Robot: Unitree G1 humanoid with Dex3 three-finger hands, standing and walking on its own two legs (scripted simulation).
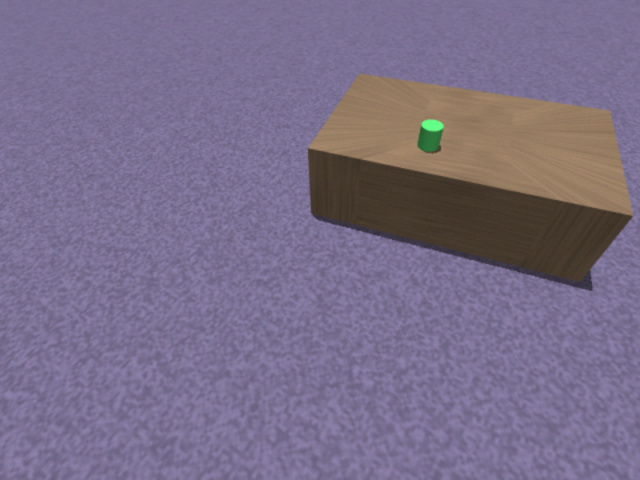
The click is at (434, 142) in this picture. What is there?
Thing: squat round
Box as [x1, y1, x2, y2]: [418, 120, 443, 151]
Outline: 425,120 421,124 418,146 421,149 427,151 435,150 438,147 443,125 436,120
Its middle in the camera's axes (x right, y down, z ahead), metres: +0.44 -0.39 +1.50
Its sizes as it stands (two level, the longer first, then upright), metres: 0.083 0.083 0.091
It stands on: a support 0.36 m high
